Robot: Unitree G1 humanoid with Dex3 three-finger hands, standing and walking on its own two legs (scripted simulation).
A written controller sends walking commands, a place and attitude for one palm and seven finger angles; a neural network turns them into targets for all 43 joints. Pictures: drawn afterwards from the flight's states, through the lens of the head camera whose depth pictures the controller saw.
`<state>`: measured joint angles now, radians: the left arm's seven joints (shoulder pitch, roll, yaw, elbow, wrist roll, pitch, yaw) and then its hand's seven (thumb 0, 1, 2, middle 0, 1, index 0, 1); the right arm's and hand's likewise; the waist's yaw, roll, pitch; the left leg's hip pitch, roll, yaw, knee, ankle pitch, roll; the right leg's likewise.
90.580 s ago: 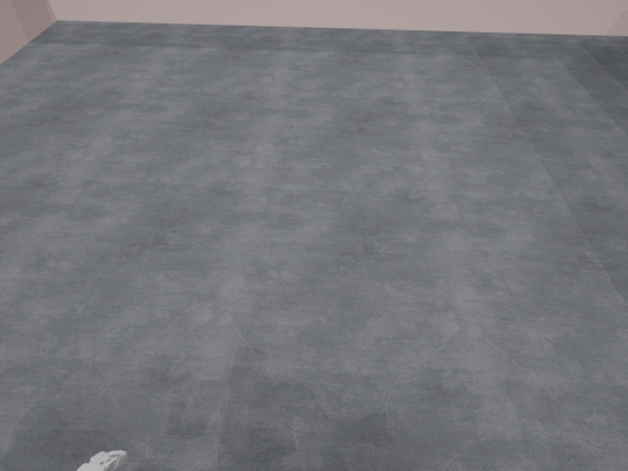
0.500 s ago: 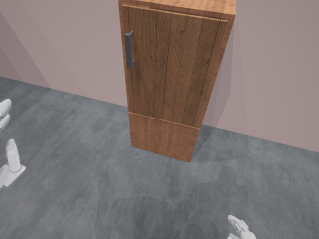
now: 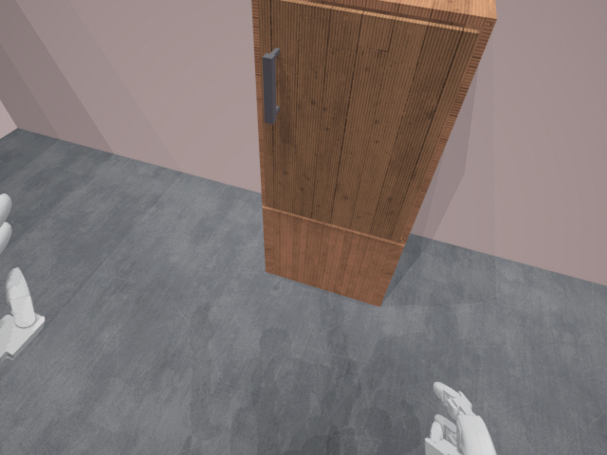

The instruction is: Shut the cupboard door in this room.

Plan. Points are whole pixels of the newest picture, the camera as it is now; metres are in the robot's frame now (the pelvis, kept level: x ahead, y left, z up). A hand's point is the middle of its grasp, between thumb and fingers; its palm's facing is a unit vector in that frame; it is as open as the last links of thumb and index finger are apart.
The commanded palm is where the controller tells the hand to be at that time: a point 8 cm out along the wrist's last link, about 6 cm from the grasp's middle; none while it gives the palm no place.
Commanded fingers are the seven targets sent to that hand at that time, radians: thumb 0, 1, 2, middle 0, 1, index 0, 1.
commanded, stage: stop stepping back and stand still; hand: left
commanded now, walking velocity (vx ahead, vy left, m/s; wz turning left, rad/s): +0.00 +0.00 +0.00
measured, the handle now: (273, 86) +0.84 +0.12 +0.06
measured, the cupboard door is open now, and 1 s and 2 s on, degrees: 0 0 0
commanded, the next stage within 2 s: let the arm hang, fingers relaxed in 0.04 s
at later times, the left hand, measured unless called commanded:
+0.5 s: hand out of the picture +0.00 +0.18 -0.18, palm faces +0.05 -0.98 -0.17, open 7.0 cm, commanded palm none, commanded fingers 0.00 0.90 0.90 -0.20 -0.30 -0.20 -0.30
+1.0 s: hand out of the picture -0.07 +0.17 -0.17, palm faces +0.05 -0.99 -0.16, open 7.4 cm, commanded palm none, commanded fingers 0.00 0.90 0.90 -0.20 -0.30 -0.20 -0.30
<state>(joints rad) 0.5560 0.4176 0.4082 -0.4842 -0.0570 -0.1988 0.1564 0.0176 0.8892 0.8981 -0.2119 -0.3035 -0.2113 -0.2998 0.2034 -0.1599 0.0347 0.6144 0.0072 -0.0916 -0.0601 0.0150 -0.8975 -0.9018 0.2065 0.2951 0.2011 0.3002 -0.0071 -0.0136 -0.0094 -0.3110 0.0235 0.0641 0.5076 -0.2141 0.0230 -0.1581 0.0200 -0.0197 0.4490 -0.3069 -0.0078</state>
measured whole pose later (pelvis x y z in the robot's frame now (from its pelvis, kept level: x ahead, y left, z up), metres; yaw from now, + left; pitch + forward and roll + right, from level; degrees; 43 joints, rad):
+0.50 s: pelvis -0.02 +0.00 +0.00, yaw +2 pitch -1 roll -1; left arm 0.30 0.20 0.01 0.97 0.00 0.04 0.02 0.00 0.99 0.90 -0.21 -0.30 -0.21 -0.30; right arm 0.25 -0.22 0.02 0.98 -0.02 0.03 -0.01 0.01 -0.90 -0.90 0.20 0.29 0.20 0.30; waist -0.01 -0.04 0.05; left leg -0.30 0.00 0.04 0.50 -0.18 0.03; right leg -0.15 0.00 -0.05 0.47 -0.31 -0.01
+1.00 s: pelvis -0.03 +0.01 +0.00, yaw +0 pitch -2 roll +0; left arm 0.37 0.11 0.00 1.16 0.01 0.01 0.03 0.01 0.91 0.90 -0.20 -0.30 -0.20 -0.30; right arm 0.32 -0.11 0.00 1.13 -0.01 0.02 -0.03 0.01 -0.91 -0.90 0.20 0.29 0.20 0.30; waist 0.00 0.02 0.00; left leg -0.24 -0.02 0.08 0.40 -0.13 0.05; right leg -0.13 -0.02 -0.02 0.43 -0.27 0.01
